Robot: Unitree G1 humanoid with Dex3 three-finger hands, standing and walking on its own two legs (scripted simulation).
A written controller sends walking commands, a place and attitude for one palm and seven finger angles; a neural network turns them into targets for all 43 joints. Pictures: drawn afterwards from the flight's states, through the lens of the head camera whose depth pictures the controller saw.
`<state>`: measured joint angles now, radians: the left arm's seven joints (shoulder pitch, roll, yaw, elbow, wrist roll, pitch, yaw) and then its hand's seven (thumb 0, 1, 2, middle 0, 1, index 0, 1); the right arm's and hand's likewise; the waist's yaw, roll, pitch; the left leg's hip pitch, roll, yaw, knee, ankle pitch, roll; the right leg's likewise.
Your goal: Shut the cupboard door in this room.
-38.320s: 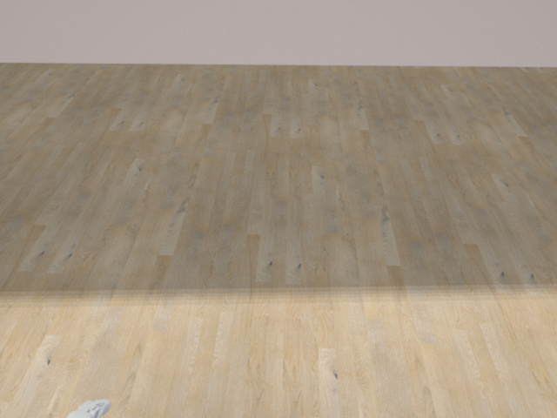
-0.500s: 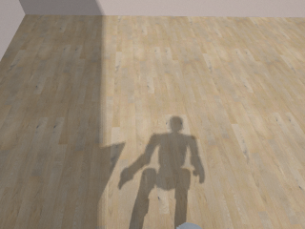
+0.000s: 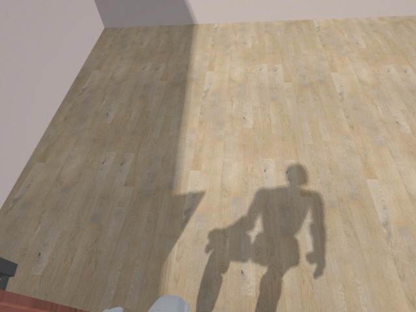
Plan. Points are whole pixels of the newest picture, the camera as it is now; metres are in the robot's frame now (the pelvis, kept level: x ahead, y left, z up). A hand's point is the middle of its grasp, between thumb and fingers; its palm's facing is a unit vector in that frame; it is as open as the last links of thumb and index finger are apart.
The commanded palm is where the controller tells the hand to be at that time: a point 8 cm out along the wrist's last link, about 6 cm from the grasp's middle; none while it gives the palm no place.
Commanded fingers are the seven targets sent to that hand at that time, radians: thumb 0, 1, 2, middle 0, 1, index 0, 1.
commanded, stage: turn or walk to find it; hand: left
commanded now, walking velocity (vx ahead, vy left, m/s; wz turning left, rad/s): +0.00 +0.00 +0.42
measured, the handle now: out of the picture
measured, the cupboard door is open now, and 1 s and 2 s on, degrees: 100 100 100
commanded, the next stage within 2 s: none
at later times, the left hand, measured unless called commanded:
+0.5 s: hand out of the picture +0.01 +0.27 -0.17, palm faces +0.25 -0.94 -0.24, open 7.4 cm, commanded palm none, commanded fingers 0.00 0.90 0.90 -0.20 -0.30 -0.20 -0.30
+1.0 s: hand out of the picture +0.00 +0.19 -0.15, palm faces +0.43 -0.86 -0.27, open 7.3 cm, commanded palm none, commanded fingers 0.00 0.90 0.90 -0.20 -0.30 -0.20 -0.30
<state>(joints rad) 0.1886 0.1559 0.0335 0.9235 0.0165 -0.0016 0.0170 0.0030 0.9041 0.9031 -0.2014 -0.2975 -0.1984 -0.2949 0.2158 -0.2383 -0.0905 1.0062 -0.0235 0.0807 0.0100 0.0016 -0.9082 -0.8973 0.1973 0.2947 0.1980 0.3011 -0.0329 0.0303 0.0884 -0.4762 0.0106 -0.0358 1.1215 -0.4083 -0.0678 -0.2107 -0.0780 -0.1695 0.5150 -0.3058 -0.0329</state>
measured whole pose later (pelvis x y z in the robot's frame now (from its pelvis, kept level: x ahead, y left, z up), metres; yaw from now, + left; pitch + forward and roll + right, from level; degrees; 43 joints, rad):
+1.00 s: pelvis +0.01 -0.02 +0.00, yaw +25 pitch +0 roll +3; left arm 0.21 0.16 0.04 0.93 0.02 -0.01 0.02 0.00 0.92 0.90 -0.20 -0.30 -0.20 -0.30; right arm 0.20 -0.23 -0.08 1.02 -0.02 0.08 0.01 0.00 -0.91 -0.90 0.20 0.29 0.20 0.30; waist -0.02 0.02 0.09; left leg -0.45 0.03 -0.02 1.05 -0.42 -0.07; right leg -0.20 -0.09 -0.22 0.51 -0.32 -0.05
